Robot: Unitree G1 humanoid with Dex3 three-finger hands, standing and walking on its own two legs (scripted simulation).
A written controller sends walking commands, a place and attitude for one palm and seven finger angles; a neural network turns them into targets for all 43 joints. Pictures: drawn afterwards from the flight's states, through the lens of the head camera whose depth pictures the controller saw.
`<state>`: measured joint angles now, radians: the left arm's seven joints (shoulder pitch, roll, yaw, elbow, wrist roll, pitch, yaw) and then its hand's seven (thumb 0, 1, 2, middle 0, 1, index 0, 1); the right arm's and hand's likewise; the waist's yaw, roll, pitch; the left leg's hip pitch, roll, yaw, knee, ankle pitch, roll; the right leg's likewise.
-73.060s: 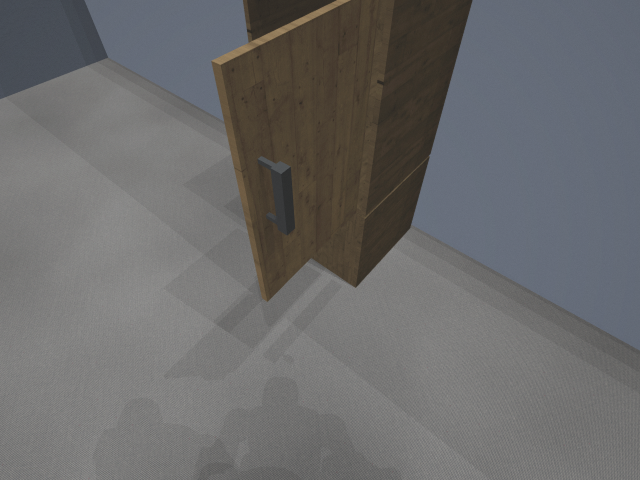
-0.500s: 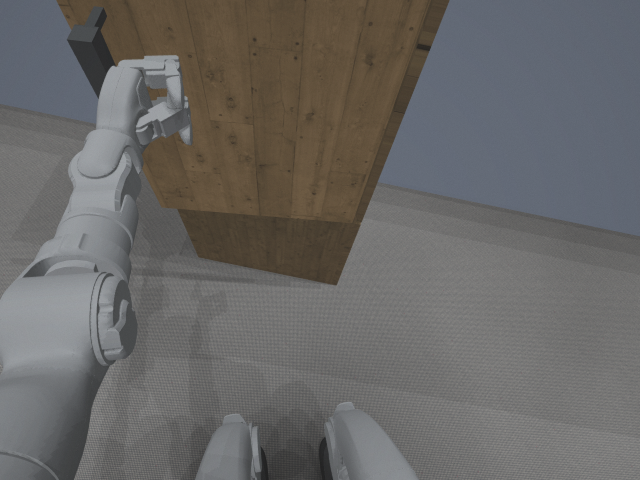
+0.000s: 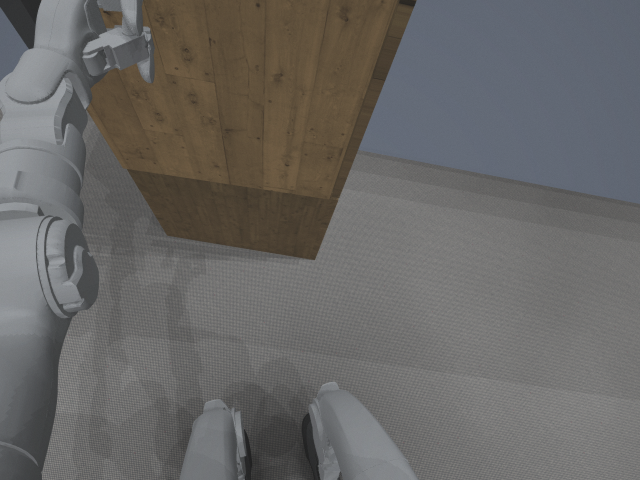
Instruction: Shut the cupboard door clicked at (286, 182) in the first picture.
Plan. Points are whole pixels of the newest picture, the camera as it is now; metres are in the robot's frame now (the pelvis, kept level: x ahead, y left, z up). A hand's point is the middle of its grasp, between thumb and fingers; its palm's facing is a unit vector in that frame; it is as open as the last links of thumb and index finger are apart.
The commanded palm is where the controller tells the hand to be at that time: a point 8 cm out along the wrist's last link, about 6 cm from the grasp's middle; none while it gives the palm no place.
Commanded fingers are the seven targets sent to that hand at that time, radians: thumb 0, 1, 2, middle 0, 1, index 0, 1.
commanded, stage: push the door shut along its arc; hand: left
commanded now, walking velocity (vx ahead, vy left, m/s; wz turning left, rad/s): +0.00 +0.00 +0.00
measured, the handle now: (45, 17) +0.63 +0.19 +0.10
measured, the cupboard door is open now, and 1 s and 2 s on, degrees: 2 0 0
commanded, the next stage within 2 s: pull the fist back off the door in 0.28 s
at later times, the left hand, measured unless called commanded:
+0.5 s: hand (150, 34) +0.59 +0.09 +0.11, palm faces -0.11 -0.99 +0.06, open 2.9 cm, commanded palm +0.60 +0.09 +0.10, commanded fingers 0.00 0.90 0.90 -1.30 -1.50 -1.30 -1.50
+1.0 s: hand (188, 48) +0.57 +0.06 +0.11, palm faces +0.09 -1.00 -0.01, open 3.2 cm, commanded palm +0.53 +0.10 +0.10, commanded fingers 0.00 0.90 0.90 -1.30 -1.50 -1.30 -1.50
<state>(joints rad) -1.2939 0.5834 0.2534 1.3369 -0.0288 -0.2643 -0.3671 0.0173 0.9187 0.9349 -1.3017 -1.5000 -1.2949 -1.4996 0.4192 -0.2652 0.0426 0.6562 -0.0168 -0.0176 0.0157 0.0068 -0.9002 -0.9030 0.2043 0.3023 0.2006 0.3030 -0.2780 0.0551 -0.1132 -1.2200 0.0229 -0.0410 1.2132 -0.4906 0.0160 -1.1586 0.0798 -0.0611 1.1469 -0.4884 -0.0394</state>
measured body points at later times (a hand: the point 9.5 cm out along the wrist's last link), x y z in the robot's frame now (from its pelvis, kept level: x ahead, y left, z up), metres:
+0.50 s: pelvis -0.02 +0.01 -0.02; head +0.17 +0.05 +0.39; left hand +0.59 +0.15 +0.11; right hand -0.06 -0.24 -0.11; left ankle +0.03 +0.11 -0.63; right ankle +0.02 -0.10 -0.63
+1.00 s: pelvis +0.00 +0.00 +0.01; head +0.15 +0.01 +0.44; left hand +0.56 +0.11 +0.11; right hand -0.09 -0.23 -0.09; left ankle +0.03 +0.11 -0.63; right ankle +0.02 -0.10 -0.63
